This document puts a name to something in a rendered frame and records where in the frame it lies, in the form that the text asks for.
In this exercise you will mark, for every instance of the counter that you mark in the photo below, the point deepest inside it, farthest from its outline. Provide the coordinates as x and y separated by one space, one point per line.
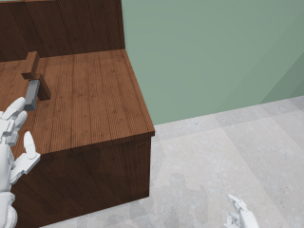
91 125

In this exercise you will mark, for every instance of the robot left forearm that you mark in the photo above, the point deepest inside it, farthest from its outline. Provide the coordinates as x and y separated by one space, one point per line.
8 215

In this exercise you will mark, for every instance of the tap lever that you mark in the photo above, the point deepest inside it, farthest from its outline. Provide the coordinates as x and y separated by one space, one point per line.
31 96

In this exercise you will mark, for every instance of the right robot hand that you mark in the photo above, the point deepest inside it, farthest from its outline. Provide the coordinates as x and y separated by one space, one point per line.
245 219

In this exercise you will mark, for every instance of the left robot hand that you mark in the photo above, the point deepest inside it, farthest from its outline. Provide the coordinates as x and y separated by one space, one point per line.
10 123

